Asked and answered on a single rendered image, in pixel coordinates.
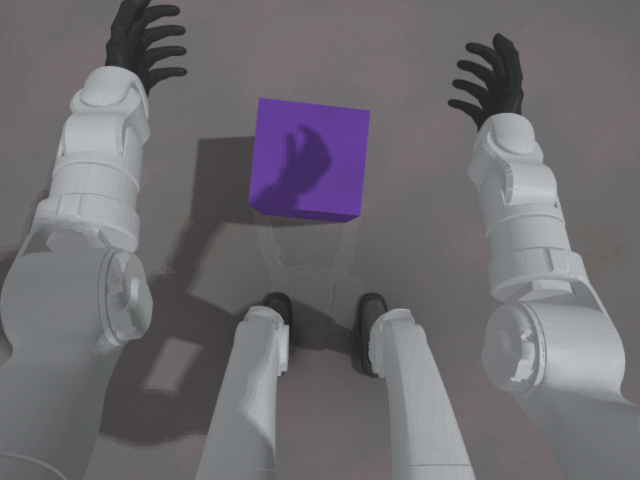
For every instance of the robot left foot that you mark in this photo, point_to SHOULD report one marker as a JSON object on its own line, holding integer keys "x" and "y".
{"x": 281, "y": 303}

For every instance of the left robot forearm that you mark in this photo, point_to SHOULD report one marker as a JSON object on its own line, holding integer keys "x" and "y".
{"x": 97, "y": 172}

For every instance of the right robot forearm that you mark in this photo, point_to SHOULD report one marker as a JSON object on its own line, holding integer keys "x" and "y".
{"x": 531, "y": 258}

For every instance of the robot left hand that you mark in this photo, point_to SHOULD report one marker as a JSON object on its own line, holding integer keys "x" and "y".
{"x": 129, "y": 41}

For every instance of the robot right upper arm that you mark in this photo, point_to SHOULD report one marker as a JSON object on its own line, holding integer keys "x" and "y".
{"x": 563, "y": 365}

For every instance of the robot right hand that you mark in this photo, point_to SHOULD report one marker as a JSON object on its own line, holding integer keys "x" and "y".
{"x": 505, "y": 94}

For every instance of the robot right shin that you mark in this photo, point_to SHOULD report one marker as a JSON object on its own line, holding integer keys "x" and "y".
{"x": 394, "y": 314}

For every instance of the robot left upper arm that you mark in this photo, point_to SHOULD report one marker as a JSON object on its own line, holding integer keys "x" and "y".
{"x": 68, "y": 315}

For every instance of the carton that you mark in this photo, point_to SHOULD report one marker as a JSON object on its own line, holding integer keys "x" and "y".
{"x": 308, "y": 160}

